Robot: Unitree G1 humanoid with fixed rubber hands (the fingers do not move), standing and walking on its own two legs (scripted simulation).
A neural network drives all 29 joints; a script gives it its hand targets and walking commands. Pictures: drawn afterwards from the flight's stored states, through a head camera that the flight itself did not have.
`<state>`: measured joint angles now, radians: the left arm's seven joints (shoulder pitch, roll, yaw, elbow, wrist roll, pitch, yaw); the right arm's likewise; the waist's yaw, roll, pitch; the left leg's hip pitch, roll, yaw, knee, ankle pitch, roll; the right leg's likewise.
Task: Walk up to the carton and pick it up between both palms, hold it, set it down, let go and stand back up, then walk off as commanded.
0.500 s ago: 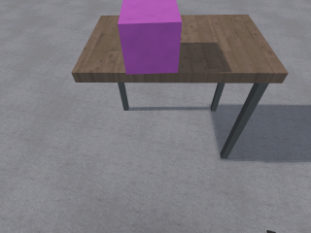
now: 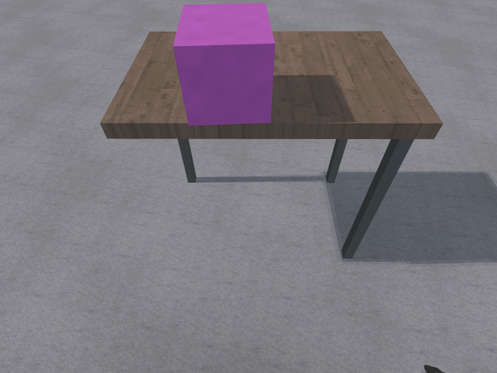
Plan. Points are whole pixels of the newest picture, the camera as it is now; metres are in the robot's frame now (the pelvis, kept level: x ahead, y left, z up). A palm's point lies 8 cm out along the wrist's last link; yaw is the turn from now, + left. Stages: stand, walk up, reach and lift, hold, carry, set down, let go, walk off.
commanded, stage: walk up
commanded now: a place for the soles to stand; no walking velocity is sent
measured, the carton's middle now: (227, 63) +0.79 +0.05 +0.11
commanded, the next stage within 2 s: none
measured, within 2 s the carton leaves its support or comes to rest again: neither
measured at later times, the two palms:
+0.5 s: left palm out of the picture +0.08 +0.31 -0.08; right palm out of the picture +0.10 -0.33 -0.09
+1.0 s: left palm out of the picture +0.08 +0.30 -0.08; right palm out of the picture +0.11 -0.33 -0.08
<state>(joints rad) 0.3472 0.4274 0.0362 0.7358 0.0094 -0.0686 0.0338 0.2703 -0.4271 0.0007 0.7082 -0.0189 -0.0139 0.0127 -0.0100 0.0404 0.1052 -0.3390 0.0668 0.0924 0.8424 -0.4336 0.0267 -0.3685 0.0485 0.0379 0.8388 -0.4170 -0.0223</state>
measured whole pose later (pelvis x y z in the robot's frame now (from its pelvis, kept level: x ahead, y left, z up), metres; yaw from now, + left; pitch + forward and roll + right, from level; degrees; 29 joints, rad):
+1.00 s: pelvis +0.01 -0.01 +0.00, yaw -1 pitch -3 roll +0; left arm 0.34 0.43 0.03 0.74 0.01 -0.07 0.03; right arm 0.24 -0.44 0.00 0.71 -0.02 -0.01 0.01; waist -0.01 0.00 0.10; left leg -0.33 0.06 0.09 0.83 -0.45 0.02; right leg -0.36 0.04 0.04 0.83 -0.42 -0.02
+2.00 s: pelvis +0.15 +0.12 +0.02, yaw +2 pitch -3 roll -2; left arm 0.33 0.46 0.06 0.76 0.00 -0.04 0.01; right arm 0.29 -0.43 0.00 0.72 -0.02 -0.07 0.02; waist -0.01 -0.07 0.11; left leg -0.13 -0.12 0.10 0.57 -0.40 0.11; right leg -0.46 0.03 0.06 1.02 -0.24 -0.02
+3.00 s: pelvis +0.35 +0.06 -0.01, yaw +0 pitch -3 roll +1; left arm 0.32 0.46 0.09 0.76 0.03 0.02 -0.04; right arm 0.31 -0.45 0.00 0.76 -0.01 -0.08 -0.06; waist 0.01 -0.05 0.16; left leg -0.34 0.17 0.03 1.06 -0.55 -0.05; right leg -0.42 0.07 0.07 0.92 -0.45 -0.03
